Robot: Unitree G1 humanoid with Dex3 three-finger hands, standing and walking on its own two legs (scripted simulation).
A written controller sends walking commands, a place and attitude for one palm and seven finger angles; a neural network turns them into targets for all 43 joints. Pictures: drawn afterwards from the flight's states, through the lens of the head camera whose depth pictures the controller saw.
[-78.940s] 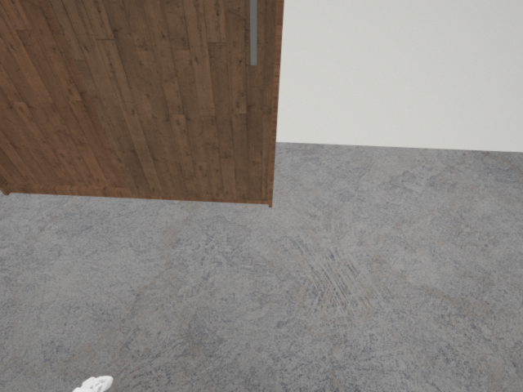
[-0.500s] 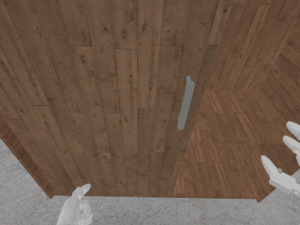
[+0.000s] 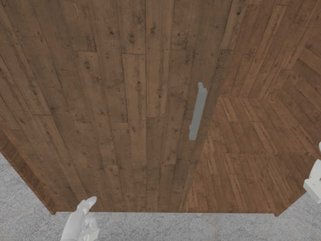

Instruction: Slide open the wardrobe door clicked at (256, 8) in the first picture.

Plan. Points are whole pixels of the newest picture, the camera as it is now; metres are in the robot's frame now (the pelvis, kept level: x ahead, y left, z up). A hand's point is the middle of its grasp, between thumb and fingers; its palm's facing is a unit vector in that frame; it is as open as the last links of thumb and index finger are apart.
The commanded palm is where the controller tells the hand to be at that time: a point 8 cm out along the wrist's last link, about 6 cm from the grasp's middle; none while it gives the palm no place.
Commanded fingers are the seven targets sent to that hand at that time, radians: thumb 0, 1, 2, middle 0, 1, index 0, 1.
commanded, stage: step back with the hand held close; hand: right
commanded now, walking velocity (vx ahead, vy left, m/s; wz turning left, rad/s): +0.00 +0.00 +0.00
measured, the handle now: (196, 112) +0.46 -0.12 +0.10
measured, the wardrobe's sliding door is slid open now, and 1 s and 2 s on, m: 0.59 0.59 0.59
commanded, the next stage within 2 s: stop stepping back and stand still in 1.42 s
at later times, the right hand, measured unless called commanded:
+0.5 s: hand (317, 198) +0.16 -0.27 +0.16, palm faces +0.38 +0.78 -0.49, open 7.4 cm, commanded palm +0.11 -0.31 +0.17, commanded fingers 0.00 -0.90 -0.90 0.20 0.30 0.20 0.30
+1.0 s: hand out of the picture +0.08 -0.29 +0.16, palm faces +0.50 +0.72 -0.48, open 7.4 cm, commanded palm +0.01 -0.32 +0.17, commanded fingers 0.00 -0.90 -0.90 0.20 0.30 0.20 0.30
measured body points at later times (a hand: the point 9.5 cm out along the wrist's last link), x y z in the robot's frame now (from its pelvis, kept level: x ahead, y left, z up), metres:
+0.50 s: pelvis -0.04 -0.01 -0.01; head -0.04 -0.02 +0.44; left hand +0.13 +0.24 -0.08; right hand +0.13 -0.31 +0.18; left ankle +0.02 +0.12 -0.74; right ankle -0.02 -0.10 -0.74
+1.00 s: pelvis -0.11 -0.01 -0.03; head -0.10 -0.04 +0.42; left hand +0.05 +0.23 -0.10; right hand +0.05 -0.32 +0.19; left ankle +0.01 +0.11 -0.74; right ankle -0.02 -0.10 -0.74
